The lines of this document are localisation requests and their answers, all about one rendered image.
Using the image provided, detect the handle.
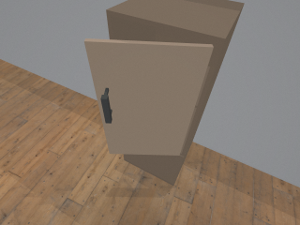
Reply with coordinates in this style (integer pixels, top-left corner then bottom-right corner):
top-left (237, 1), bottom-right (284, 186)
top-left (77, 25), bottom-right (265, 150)
top-left (100, 88), bottom-right (113, 124)

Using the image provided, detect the cupboard door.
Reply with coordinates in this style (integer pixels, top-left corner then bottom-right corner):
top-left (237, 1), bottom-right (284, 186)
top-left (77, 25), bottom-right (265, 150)
top-left (84, 38), bottom-right (214, 156)

